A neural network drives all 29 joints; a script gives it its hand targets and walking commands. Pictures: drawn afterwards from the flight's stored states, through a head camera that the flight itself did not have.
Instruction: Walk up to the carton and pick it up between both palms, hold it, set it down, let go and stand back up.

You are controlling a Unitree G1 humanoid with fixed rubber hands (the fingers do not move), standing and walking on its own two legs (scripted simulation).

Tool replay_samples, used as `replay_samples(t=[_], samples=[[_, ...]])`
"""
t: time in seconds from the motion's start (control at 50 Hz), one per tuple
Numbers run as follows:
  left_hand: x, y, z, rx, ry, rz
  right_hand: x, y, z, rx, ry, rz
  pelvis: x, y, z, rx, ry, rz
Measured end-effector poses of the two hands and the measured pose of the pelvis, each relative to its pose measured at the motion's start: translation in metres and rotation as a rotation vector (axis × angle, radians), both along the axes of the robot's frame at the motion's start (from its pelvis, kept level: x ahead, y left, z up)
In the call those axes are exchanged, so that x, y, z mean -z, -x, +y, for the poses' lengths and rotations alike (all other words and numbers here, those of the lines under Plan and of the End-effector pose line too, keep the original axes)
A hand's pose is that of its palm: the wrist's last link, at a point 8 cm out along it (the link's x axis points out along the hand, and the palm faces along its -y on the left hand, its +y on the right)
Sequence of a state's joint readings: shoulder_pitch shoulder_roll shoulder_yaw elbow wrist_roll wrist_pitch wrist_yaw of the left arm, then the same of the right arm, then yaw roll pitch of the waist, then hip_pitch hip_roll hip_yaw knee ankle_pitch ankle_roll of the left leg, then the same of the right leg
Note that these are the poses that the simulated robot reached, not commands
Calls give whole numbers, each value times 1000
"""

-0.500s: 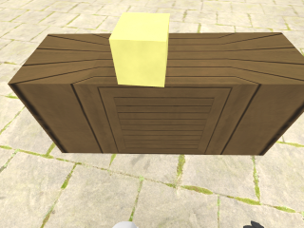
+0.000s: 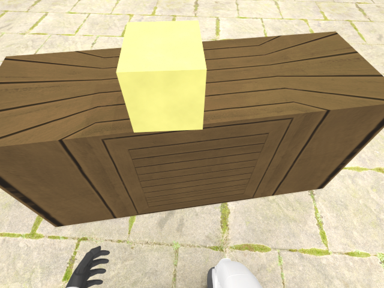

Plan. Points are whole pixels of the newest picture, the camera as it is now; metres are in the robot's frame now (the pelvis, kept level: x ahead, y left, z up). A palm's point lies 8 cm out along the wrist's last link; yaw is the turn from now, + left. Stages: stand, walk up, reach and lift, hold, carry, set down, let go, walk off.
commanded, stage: walk up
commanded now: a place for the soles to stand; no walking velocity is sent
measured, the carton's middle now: (165, 77) +0.68 +0.04 +0.02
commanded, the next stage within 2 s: none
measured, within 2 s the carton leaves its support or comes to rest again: neither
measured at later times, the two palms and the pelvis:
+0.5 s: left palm (48, 276) +0.18 +0.32 -0.13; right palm (267, 211) +0.28 -0.20 -0.10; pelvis +0.16 +0.05 -0.02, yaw +2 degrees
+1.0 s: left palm (59, 221) +0.29 +0.31 -0.09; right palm (273, 208) +0.29 -0.22 -0.10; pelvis +0.18 +0.04 -0.01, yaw +3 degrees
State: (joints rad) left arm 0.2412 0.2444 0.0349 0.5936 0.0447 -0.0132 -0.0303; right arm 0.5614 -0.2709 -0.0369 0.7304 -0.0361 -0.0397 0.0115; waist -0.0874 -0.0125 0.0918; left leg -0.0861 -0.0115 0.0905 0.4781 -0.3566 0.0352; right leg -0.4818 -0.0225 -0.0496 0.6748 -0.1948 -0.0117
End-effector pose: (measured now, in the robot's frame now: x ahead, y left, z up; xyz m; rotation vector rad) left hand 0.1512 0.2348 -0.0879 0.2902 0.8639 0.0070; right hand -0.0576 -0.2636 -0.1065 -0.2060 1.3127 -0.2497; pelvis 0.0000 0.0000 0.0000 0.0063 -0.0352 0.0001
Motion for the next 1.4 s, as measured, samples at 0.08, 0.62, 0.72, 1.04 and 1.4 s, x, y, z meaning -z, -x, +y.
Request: replay_samples(t=[0.08, 0.62, 0.72, 1.04, 1.4], samples=[[2, -44, -9, -1, -26, -61, 22, -32, -4, -19, -27, 26, 15, -36, -6, -9, 6, 4], [45, -84, 77, -168, -2, 199, -17, -352, 68, -222, 52, -382, 14, -167, 53, -31, 23, -6], [34, -109, 76, -145, -20, 136, -15, -350, 53, -207, 67, -375, 15, -168, 49, -39, 23, 1], [3, -146, 71, -141, -25, 8, -8, -345, 46, -221, 1, -342, 7, -178, 40, -56, 9, 16], [14, -110, 81, -201, -21, 72, -19, -378, 60, -291, 3, -392, 6, -184, 45, -98, 21, 17]])
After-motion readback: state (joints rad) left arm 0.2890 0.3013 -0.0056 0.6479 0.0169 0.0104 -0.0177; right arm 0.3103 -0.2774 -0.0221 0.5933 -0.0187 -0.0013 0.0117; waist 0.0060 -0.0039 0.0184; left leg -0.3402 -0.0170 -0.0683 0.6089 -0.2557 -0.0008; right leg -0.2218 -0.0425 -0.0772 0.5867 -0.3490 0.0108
